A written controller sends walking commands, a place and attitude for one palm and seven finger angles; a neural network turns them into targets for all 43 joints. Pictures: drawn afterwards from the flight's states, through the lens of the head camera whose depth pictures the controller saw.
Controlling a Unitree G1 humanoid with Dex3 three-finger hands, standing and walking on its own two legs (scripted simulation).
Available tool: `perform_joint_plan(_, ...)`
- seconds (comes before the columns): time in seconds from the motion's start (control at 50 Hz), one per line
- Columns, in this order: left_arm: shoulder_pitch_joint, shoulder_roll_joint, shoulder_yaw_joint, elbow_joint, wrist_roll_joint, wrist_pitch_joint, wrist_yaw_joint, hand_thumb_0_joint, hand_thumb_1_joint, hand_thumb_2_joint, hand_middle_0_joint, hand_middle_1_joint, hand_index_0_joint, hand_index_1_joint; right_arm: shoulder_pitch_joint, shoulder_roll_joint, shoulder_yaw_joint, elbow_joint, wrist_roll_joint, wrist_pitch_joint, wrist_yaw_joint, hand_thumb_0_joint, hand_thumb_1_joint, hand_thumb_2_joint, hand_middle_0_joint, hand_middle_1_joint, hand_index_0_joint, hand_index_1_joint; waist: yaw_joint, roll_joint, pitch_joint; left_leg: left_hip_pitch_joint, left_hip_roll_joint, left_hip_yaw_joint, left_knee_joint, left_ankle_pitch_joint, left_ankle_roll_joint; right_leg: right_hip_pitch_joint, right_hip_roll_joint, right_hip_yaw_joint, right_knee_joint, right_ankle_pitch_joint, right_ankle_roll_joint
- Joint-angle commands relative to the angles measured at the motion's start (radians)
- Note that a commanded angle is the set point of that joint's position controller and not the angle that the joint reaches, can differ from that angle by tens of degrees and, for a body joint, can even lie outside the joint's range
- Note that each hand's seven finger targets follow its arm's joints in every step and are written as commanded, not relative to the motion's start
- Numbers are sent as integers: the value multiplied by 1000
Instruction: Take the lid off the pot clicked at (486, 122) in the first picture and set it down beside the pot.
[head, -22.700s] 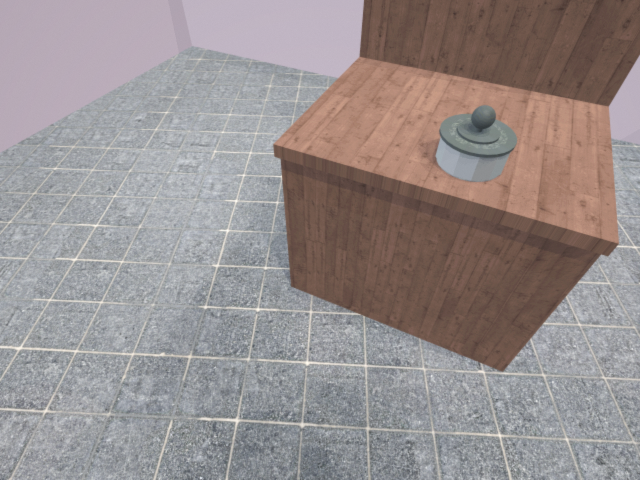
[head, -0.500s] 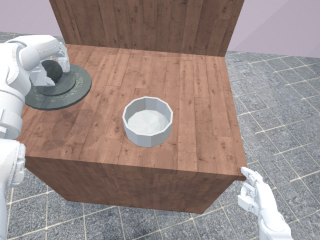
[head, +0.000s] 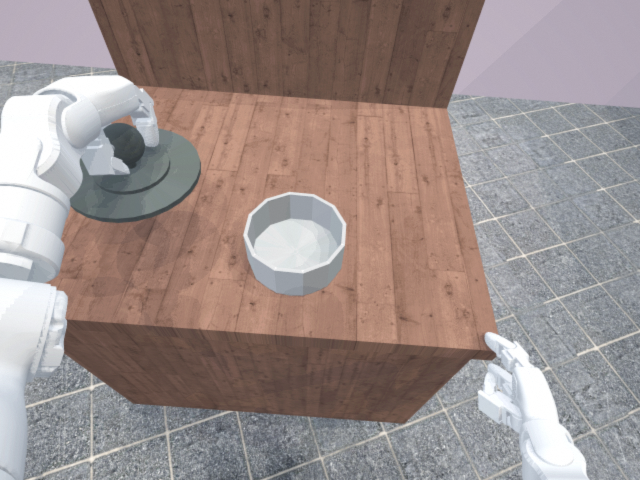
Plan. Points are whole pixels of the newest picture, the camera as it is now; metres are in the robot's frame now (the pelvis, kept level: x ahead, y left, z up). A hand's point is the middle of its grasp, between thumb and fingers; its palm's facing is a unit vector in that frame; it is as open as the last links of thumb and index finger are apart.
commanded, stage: lower the lid onto the table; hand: left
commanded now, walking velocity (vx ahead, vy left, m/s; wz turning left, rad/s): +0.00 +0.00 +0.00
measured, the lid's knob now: (122, 144) +0.48 +0.27 +0.14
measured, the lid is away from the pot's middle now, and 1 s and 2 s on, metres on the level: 0.22 0.23 0.23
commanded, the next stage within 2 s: none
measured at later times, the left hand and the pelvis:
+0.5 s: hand (126, 161) +0.46 +0.27 +0.12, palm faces -0.38 -0.07 -0.92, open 8.0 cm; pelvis +0.01 -0.01 +0.00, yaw -1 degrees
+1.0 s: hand (121, 195) +0.44 +0.28 +0.08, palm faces -0.44 -0.07 -0.90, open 8.0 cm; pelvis +0.00 -0.01 -0.01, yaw -1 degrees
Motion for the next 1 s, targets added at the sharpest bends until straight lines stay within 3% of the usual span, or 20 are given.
perform_joint_plan(0.0, -597, 254, 76, -198, 16, 3, 71, 0, 591, 1018, -866, -1043, -824, -1032, 143, -145, -40, 67, -11, 67, -16, 0, -900, -900, 200, 300, 200, 300, -32, 173, -387, 527, 64, -147, -15, 213, -43, -198, 49, -1, -55, 70, -65)
perform_joint_plan(0.08, -619, 288, 104, -240, 13, -12, 79, 0, 591, 1018, -866, -1043, -824, -1032, 149, -152, -43, 65, -12, 53, -22, 0, -900, -900, 200, 300, 200, 300, -25, 191, -421, 545, 62, -150, -7, 216, -43, -195, 43, 6, -49, 85, -70)
perform_joint_plan(0.1, -579, 249, 82, -181, 11, -5, 78, 0, 591, 1018, -866, -1043, -824, -1032, 162, -144, -42, 70, -14, 55, -23, 0, -900, -900, 200, 300, 200, 300, -35, 169, -406, 537, 59, -142, 0, 222, -37, -197, 50, 4, -51, 85, -65)
perform_joint_plan(0.16, -572, 268, 92, -149, 8, -4, 77, 0, 591, 1018, -866, -1043, -824, -1032, 167, -152, -39, 81, -9, 53, -30, 0, -900, -900, 200, 300, 200, 300, -37, 132, -390, 497, 59, -125, -1, 162, -32, -183, 50, 4, -52, 92, -61)
perform_joint_plan(0.18, -597, 294, 105, -196, 6, -18, 80, 0, 591, 1018, -866, -1043, -824, -1032, 161, -158, -39, 75, -11, 48, -30, 0, -900, -900, 200, 300, 200, 300, -35, 152, -416, 507, 60, -126, 5, 201, -33, -175, 43, 7, -46, 115, -65)
perform_joint_plan(0.22, -603, 267, 92, -206, 20, -20, 87, 0, 591, 1018, -866, -1043, -824, -1032, 175, -149, -43, 73, -14, 49, -30, 0, -900, -900, 200, 300, 200, 300, -36, 192, -444, 555, 63, -136, 16, 272, -36, -199, 51, 2, -40, 117, -63)
perform_joint_plan(0.24, -582, 255, 86, -178, 22, -19, 86, 0, 591, 1018, -866, -1043, -824, -1032, 178, -148, -43, 78, -12, 49, -31, 0, -900, -900, 200, 300, 200, 300, -41, 187, -413, 549, 70, -139, 18, 264, -40, -222, 52, -1, -40, 103, -62)
perform_joint_plan(0.42, -524, 263, 111, -167, 25, -30, 98, 0, 591, 1018, -866, -1043, -824, -1032, 189, -147, -47, 69, -16, 57, -24, 0, -900, -900, 200, 300, 200, 300, -34, 180, -432, 529, 66, -125, 49, 334, -36, -220, 55, 3, -24, 147, -60)
perform_joint_plan(0.48, -470, 352, 176, -115, 26, -41, 104, 0, 591, 1018, -866, -1043, -824, -1032, 189, -155, -40, 60, -14, 59, -30, 0, -900, -900, 200, 300, 200, 300, -26, 124, -413, 456, 57, -106, 52, 301, -31, -171, 51, 8, -17, 179, -63)
perform_joint_plan(0.54, -487, 313, 140, -123, 33, -40, 108, 0, 591, 1018, -866, -1043, -824, -1032, 185, -147, -41, 61, -12, 69, -30, 0, -900, -900, 200, 300, 200, 300, -36, 156, -415, 467, 63, -102, 53, 297, -32, -191, 54, 4, -17, 163, -57)
perform_joint_plan(0.58, -494, 345, 161, -154, 37, -57, 110, 0, 591, 1018, -866, -1043, -824, -1032, 182, -154, -42, 58, -13, 64, -31, 0, -900, -900, 200, 300, 200, 300, -30, 180, -419, 471, 64, -101, 62, 310, -32, -201, 51, 7, -13, 166, -62)
perform_joint_plan(0.64, -475, 314, 138, -117, 33, -60, 106, 0, 591, 1018, -866, -1043, -824, -1032, 193, -150, -42, 67, -9, 71, -36, 0, -900, -900, 200, 300, 200, 300, -43, 172, -397, 463, 67, -99, 63, 263, -29, -222, 56, 1, -12, 138, -57)
perform_joint_plan(0.72, -481, 325, 153, -176, 17, -87, 104, 0, 591, 1018, -866, -1043, -824, -1032, 206, -152, -47, 68, -14, 64, -41, 0, -900, -900, 200, 300, 200, 300, -40, 206, -447, 512, 66, -101, 75, 295, -24, -233, 58, 2, -11, 145, -56)
perform_joint_plan(0.78, -458, 320, 144, -140, 3, -102, 99, 0, 591, 1018, -866, -1043, -824, -1032, 203, -159, -42, 75, -7, 58, -47, 0, -900, -900, 200, 300, 200, 300, -49, 176, -390, 464, 70, -101, 65, 235, -25, -254, 55, 2, -12, 119, -59)
perform_joint_plan(0.82, -466, 263, 100, -150, 3, -102, 103, 0, 591, 1018, -866, -1043, -824, -1032, 208, -155, -45, 83, -9, 59, -47, 0, -900, -900, 200, 300, 200, 300, -54, 199, -383, 478, 71, -100, 65, 213, -25, -276, 60, 0, -13, 96, -58)
perform_joint_plan(0.88, -465, 327, 147, -182, 5, -123, 117, 0, 591, 1018, -866, -1043, -824, -1032, 204, -163, -40, 78, -7, 50, -53, 0, -900, -900, 200, 300, 200, 300, -47, 203, -405, 469, 72, -103, 63, 207, -26, -262, 54, 3, -4, 103, -65)
perform_joint_plan(0.9, -464, 291, 123, -173, 0, -119, 119, 0, 591, 1018, -866, -1043, -824, -1032, 217, -155, -42, 84, -11, 50, -52, 0, -900, -900, 200, 300, 200, 300, -55, 216, -406, 482, 74, -102, 65, 213, -25, -265, 58, 1, -5, 99, -62)
perform_joint_plan(0.92, -471, 327, 157, -192, 5, -124, 126, 0, 591, 1018, -866, -1043, -824, -1032, 219, -160, -43, 85, -11, 49, -53, 0, -900, -900, 200, 300, 200, 300, -47, 210, -430, 498, 77, -109, 66, 236, -27, -260, 58, 0, -1, 108, -62)
perform_joint_plan(0.94, -474, 304, 136, -189, 7, -123, 131, 0, 591, 1018, -866, -1043, -824, -1032, 217, -156, -42, 84, -11, 47, -53, 0, -900, -900, 200, 300, 200, 300, -49, 232, -430, 505, 78, -112, 66, 236, -29, -274, 57, 0, -1, 97, -63)
perform_joint_plan(0.98, -439, 344, 175, -174, 5, -130, 140, 0, 591, 1018, -866, -1043, -824, -1032, 218, -160, -40, 80, -12, 36, -58, 0, -900, -900, 200, 300, 200, 300, -43, 194, -434, 478, 73, -107, 69, 233, -26, -257, 56, 3, 1, 118, -64)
